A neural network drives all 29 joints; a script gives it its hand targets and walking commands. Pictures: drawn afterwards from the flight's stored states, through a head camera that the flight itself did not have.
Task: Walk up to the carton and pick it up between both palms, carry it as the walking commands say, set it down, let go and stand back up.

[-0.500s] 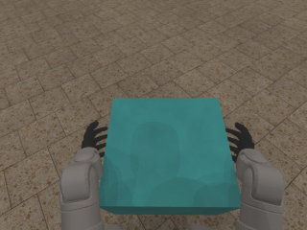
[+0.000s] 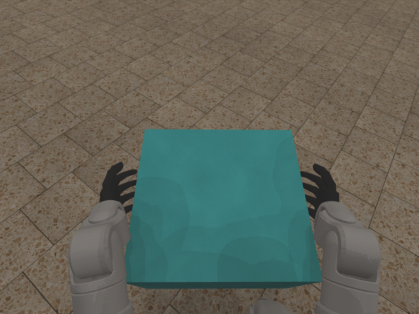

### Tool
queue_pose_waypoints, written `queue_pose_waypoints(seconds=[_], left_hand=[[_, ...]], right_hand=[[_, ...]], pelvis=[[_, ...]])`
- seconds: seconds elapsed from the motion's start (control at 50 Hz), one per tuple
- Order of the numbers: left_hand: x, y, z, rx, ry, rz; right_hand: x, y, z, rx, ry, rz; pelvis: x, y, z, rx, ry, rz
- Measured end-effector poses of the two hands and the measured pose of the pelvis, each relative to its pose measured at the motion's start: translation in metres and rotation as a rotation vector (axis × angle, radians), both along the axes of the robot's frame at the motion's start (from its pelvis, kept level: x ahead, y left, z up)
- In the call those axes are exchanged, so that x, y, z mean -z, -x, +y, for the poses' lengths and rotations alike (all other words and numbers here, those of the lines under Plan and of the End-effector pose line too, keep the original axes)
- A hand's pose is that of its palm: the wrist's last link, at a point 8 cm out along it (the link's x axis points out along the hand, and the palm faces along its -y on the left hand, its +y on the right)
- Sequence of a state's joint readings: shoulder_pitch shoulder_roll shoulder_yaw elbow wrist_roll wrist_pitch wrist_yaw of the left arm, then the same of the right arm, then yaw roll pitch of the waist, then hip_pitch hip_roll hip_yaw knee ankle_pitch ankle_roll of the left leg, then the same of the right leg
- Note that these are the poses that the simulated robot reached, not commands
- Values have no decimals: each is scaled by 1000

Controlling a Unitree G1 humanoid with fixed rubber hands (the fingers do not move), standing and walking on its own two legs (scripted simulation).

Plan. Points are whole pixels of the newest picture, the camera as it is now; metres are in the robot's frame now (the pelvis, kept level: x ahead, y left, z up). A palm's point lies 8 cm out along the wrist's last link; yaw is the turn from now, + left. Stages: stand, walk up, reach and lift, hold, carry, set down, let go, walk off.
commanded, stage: carry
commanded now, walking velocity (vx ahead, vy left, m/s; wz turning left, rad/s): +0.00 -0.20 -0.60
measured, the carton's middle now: (217, 211) +0.30 +0.01 +0.01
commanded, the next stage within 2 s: none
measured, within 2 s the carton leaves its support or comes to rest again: neither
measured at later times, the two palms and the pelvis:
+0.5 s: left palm (245, 215) +0.27 -0.04 +0.05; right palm out of the picture +0.18 -0.38 +0.07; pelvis -0.03 -0.15 -0.01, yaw -15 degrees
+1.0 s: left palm (401, 259) +0.20 -0.30 +0.04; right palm out of the picture +0.01 -0.60 +0.05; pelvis -0.12 -0.30 -0.02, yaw -31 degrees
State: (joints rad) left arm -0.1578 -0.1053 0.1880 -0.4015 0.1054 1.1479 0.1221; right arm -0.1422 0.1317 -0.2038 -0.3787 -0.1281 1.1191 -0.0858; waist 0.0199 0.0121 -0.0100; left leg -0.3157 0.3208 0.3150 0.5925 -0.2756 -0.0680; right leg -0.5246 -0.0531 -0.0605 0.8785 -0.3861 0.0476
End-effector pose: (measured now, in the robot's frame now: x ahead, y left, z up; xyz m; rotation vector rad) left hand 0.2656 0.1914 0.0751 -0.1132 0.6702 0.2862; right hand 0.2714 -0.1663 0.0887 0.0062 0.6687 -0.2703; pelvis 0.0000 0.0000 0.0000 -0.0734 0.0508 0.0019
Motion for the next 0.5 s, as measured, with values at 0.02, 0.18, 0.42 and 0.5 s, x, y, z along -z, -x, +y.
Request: queue_pose_waypoints(seconds=[0.02, 0.18, 0.42, 0.5], left_hand=[[0, -4, -14, 18, -6, 0], [25, -17, -129, 137, -80, 69], [32, -7, -199, 211, 18, 23], [21, -3, -227, 253, 19, 41]], right_hand=[[2, 2, -14, 16, -3, 0], [45, 26, -128, 123, -63, 70], [25, 68, -192, 221, 3, 22], [14, 87, -216, 258, 12, 41]], pelvis=[[1, -1, -9, 14, 0, 0], [20, 1, -81, 78, -40, 13], [21, 21, -138, 196, -51, 12], [8, 26, -154, 270, -34, 1]])
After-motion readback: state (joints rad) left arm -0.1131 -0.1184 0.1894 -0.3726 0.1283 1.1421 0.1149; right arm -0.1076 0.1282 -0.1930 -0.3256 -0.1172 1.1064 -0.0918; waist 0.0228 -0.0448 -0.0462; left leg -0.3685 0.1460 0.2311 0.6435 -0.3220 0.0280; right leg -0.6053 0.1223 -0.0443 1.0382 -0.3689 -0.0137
